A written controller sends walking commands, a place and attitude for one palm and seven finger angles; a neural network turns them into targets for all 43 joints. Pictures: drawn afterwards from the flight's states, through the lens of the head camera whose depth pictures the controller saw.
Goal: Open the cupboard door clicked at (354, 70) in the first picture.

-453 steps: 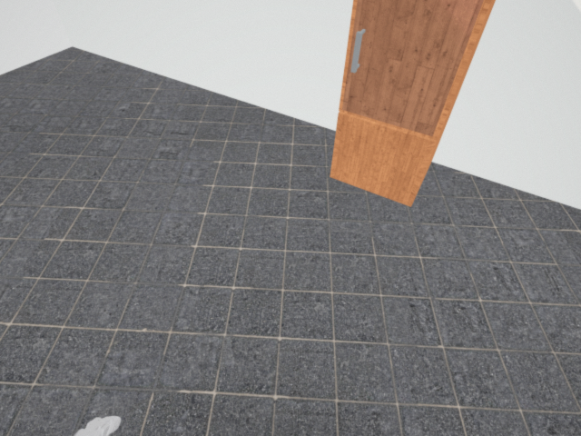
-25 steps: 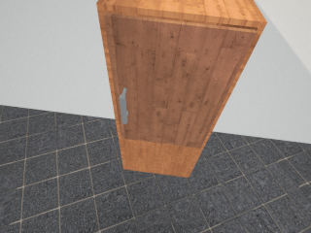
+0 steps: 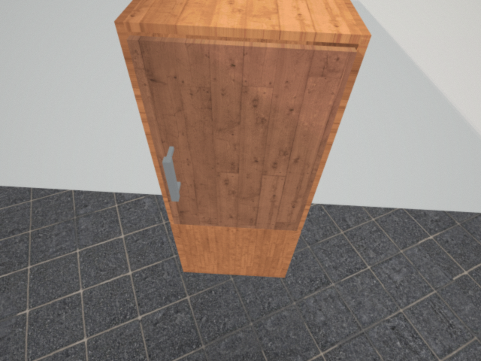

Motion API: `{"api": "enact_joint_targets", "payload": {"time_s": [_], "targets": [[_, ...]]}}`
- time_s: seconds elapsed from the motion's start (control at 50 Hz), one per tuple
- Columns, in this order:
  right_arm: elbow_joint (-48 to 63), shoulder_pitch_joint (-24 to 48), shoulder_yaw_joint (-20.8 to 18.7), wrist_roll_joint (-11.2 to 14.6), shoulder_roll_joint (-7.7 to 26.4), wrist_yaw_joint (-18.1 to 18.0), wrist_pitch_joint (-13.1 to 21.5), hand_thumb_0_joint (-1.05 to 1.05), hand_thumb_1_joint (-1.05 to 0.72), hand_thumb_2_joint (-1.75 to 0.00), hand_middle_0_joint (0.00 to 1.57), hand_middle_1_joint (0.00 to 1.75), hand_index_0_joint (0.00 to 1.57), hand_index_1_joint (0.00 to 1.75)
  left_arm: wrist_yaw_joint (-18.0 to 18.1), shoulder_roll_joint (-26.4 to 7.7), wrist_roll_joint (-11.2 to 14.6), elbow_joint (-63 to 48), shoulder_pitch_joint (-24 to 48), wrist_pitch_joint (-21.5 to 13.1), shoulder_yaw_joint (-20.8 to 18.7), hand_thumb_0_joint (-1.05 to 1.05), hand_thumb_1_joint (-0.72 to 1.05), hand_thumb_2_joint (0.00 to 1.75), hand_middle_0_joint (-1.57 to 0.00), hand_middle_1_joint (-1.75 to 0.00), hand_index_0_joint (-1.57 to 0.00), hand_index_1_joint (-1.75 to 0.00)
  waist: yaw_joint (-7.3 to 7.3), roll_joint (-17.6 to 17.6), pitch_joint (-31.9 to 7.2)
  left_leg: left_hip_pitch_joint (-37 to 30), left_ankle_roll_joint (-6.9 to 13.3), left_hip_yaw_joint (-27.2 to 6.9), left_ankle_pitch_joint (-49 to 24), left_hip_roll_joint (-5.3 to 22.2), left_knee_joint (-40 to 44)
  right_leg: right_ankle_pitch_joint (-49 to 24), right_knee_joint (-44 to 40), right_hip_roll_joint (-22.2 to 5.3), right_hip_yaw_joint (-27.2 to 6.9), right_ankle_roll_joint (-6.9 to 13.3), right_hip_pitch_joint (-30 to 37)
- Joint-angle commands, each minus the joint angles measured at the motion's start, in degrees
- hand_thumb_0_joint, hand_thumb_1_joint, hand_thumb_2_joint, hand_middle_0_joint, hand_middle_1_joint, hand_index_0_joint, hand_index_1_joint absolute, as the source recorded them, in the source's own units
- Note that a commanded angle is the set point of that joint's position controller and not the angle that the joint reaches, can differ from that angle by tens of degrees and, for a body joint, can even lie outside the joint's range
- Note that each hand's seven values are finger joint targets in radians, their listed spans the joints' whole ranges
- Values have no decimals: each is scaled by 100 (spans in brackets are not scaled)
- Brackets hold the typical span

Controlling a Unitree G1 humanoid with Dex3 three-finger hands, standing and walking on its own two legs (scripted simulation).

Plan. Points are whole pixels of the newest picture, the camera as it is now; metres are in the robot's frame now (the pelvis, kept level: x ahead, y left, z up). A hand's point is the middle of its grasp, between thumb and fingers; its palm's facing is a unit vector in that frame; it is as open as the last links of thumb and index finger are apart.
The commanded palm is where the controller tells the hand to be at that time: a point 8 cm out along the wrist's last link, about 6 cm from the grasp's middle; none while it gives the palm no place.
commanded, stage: come to a stop and stand still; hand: left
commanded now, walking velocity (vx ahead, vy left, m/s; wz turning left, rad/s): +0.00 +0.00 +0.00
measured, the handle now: (173, 174) +0.54 +0.19 -0.07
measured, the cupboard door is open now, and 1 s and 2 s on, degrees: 0 0 0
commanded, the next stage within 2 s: look again from close up in 0.38 s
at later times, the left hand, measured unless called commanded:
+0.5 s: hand out of the picture -0.02 +0.18 -0.17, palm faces +0.04 -0.98 -0.19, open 7.4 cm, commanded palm none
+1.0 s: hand out of the picture -0.02 +0.16 -0.17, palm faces +0.05 -0.99 -0.16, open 7.4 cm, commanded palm none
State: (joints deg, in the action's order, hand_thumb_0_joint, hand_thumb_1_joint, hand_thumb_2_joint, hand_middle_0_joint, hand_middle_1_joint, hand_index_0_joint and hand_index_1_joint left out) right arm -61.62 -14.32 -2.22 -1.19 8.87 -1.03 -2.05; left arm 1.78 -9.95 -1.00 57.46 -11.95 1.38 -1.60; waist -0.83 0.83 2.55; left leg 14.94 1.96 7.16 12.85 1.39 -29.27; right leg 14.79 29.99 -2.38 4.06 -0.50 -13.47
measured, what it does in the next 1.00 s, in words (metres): stands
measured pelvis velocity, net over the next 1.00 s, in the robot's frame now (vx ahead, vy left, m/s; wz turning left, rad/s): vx -0.01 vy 0.00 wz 0.03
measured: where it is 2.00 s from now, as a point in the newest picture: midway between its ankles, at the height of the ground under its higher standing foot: outside the picture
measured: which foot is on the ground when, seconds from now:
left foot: down 0.00-1.00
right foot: down 0.00-1.00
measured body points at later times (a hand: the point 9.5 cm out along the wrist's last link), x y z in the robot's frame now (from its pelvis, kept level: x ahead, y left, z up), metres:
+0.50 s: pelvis -0.01 +0.01 +0.00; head -0.03 +0.01 +0.45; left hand -0.02 +0.23 -0.16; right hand +0.01 -0.22 -0.15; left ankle +0.04 +0.10 -0.74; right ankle +0.02 -0.12 -0.74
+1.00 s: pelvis -0.01 +0.00 +0.00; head -0.01 +0.00 +0.45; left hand -0.03 +0.21 -0.16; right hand -0.01 -0.22 -0.15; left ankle +0.04 +0.10 -0.74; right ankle +0.02 -0.12 -0.74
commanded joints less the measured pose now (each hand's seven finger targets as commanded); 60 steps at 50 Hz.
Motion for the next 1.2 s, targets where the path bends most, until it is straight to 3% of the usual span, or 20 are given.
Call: {"api": "enact_joint_targets", "payload": {"time_s": [0.0,0.02,0.04,0.06,0.1,0.16,0.2,0.3,0.44,0.54,0.62,0.78,1.04,1.06,1.08,1.1,1.12,1.14,1.16,1.18], "targets": [[704,420,-67,91,913,10,270,0,-90,-90,20,30,20,30,233,-680,-41,50,-965,-127,9,0,90,90,-20,-30,-20,-30,374,-164,45,257,-210,-439,156,601,34,-755,-597,-516,-491,206,5],[813,92,14,49,667,38,313,0,-90,-90,20,30,20,30,198,-805,-57,-88,-618,-272,-11,0,90,90,-20,-30,-20,-30,53,-154,-344,80,-273,-522,-161,413,-14,-1541,-604,-910,-812,351,53],[657,-408,29,10,427,43,360,0,-90,-90,20,30,20,30,153,-807,-31,-209,-371,-308,-24,0,90,90,-20,-30,-20,-30,-96,-262,-733,-199,-198,-657,-156,394,269,-936,-361,-868,-681,411,168],[626,-487,27,-6,545,42,370,0,-90,-90,20,30,20,30,134,-726,-11,-267,-370,-292,-15,0,90,90,-20,-30,-20,-30,-37,-326,-830,-226,-121,-800,-501,513,314,-546,-279,-635,-508,357,171],[690,-372,17,10,613,28,326,0,-90,-90,20,30,20,30,97,-666,1,-309,-353,-233,1,0,90,90,-20,-30,-20,-30,16,-325,-485,114,-16,-965,56,594,595,189,-376,-422,-383,283,30],[779,-324,19,-7,658,28,288,0,-90,-90,20,30,20,30,56,-577,-26,-288,-434,-186,26,0,90,90,-20,-30,-20,-30,52,-110,230,693,22,-1104,1012,557,965,509,-436,-321,-325,264,-181],[783,-369,12,-9,663,33,269,0,-90,-90,20,30,20,30,46,-542,-31,-266,-547,-185,37,0,90,90,-20,-30,-20,-30,50,-8,391,752,20,-1085,1199,483,1009,693,-548,-347,-378,266,-314],[697,-522,29,-10,616,42,269,0,-90,-90,20,30,20,30,38,-527,-26,-250,-697,-213,41,0,90,90,-20,-30,-20,-30,17,122,296,544,5,-1003,1165,412,971,906,-743,-404,-461,258,-475],[575,-501,65,17,618,40,335,0,-90,-90,20,30,20,30,29,-507,-17,-147,-839,-277,74,0,90,90,-20,-30,-20,-30,8,-31,28,211,-9,-944,692,438,945,469,-831,-447,-518,242,-368],[468,-446,75,29,643,29,344,0,-90,-90,20,30,20,30,21,-462,-24,7,-993,-268,93,0,90,90,-20,-30,-20,-30,58,-318,149,342,-5,-1040,998,511,1189,369,-846,-404,-451,222,-269],[381,-469,79,41,586,23,339,0,-90,-90,20,30,20,30,22,-440,-27,104,-1056,-286,108,0,90,90,-20,-30,-20,-30,51,-65,196,243,-28,-946,809,481,1123,401,-982,-437,-490,219,-300],[197,-488,91,39,549,15,332,0,-90,-90,20,30,20,30,24,-370,-19,224,-1092,-279,105,0,90,90,-20,-30,-20,-30,70,-180,289,345,-48,-974,990,494,1246,499,-1024,-422,-473,211,-278],[-8,-603,123,48,394,5,353,0,-90,-90,20,30,20,30,36,-316,1,320,-1064,-302,103,0,90,90,-20,-30,-20,-30,81,-12,200,134,-68,-844,380,451,1117,184,-1064,-469,-457,232,-126],[331,-39,109,50,659,46,317,0,-90,-90,20,30,20,30,230,-439,-83,485,-1259,-276,162,0,90,90,-20,-30,-20,-30,268,-73,539,423,-282,-444,550,464,123,-78,-1062,-594,-552,231,-398],[2621,0,90,367,1560,-261,1188,0,-90,-90,20,30,20,30,175,-1489,1262,-8546,2838,-1576,-301,0,88,89,-20,-32,-20,-32,-623,-1165,-2261,-1274,-100,-505,117,-161,625,-115,-447,46,-46,206,213],[2125,407,300,448,1134,-417,1798,0,-90,-90,20,30,20,30,481,-1391,848,-7060,546,-1301,-468,0,85,88,-20,-33,-20,-33,24,-1677,-2060,-1030,-100,-609,800,33,953,419,-73,197,128,316,43],[1850,373,163,450,1145,-428,1975,0,-90,-90,20,30,20,30,752,-945,855,-6384,242,-1013,-259,0,83,87,-21,-34,-21,-34,-85,-1395,-1452,-255,-222,-708,1343,76,937,674,-45,235,252,271,-253],[1756,151,166,512,930,-359,1943,0,-90,-90,20,30,20,30,727,304,878,-4973,-1436,-458,447,0,81,86,-21,-36,-21,-36,-139,-757,-639,174,-185,-851,1457,94,948,645,-7,267,369,253,-619],[2169,249,154,590,1098,-374,1987,0,-90,-90,20,30,20,30,576,272,1205,-6050,-687,-581,507,0,78,85,-21,-37,-21,-37,-155,-621,-34,473,-166,-944,1547,43,787,805,-61,214,310,188,-782],[2279,386,83,560,1229,-406,2089,0,-90,-90,20,30,20,30,467,18,1167,-6051,-644,-860,348,0,76,84,-21,-39,-21,-39,-267,-126,100,583,-148,-944,1627,4,511,1225,-171,195,235,135,-1101]]}}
